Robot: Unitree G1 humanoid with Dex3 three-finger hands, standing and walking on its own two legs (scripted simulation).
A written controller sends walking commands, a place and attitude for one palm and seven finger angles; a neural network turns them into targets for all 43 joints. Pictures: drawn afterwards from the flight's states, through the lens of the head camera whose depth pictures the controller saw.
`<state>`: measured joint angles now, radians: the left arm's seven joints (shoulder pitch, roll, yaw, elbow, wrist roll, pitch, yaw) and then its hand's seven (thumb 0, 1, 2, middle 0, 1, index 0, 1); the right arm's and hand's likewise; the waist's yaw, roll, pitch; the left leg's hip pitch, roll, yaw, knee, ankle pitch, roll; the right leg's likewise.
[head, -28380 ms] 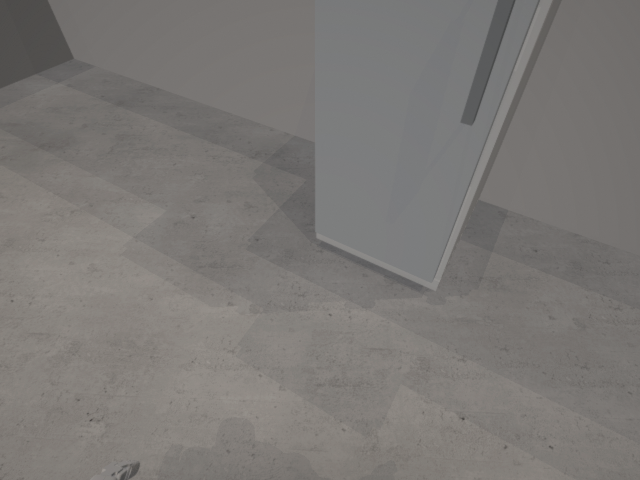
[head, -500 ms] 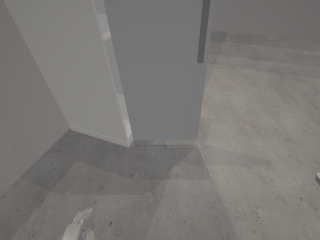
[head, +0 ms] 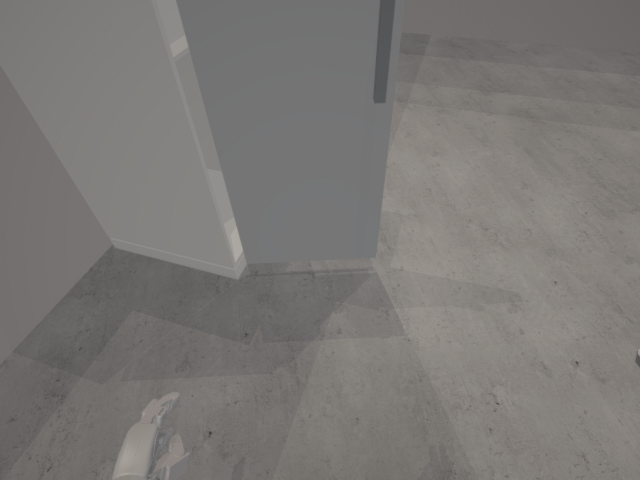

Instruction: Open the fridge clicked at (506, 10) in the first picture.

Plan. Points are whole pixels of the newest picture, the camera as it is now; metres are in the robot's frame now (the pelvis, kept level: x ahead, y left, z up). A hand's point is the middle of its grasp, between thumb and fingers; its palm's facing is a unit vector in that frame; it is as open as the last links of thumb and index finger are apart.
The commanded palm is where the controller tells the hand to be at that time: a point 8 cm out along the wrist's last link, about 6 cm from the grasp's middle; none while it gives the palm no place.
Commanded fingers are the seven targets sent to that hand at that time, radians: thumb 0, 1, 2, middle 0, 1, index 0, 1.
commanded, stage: stop stepping back and stand still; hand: right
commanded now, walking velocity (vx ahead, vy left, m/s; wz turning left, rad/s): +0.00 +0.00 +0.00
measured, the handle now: out of the picture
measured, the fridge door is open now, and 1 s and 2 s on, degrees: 70 70 70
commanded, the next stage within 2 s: let the arm hang, fingers relaxed in 1.24 s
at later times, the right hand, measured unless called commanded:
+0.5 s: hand (624, 311) +0.25 -0.27 +0.16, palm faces +0.36 +0.81 -0.46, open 7.4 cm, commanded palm +0.18 -0.32 +0.19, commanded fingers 0.00 -0.90 -0.90 0.20 0.30 0.20 0.30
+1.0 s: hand out of the picture +0.20 -0.30 +0.16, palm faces +0.42 +0.81 -0.42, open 7.4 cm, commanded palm +0.14 -0.33 +0.19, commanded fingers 0.00 -0.90 -0.90 0.20 0.30 0.20 0.30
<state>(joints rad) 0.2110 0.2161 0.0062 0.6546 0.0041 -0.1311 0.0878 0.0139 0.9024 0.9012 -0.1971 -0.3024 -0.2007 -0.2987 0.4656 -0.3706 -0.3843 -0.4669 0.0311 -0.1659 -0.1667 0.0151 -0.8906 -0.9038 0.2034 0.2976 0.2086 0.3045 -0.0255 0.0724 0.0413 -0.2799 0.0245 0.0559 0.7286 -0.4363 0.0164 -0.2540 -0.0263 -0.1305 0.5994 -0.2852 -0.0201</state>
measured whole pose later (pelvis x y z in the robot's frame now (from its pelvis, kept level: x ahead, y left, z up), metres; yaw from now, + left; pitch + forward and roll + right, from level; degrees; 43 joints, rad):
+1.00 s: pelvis +0.00 -0.03 +0.01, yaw +0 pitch +0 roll +1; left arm 0.20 0.20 -0.02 0.63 -0.01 -0.08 0.07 0.01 0.90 0.90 -0.20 -0.30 -0.20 -0.30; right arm 0.53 -0.39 -0.38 -0.46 0.04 -0.18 -0.15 0.01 -0.89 -0.90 0.21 0.30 0.21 0.30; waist -0.01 0.01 0.02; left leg -0.22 0.01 0.06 0.45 -0.22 -0.01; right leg -0.26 -0.02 -0.10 0.51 -0.25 -0.05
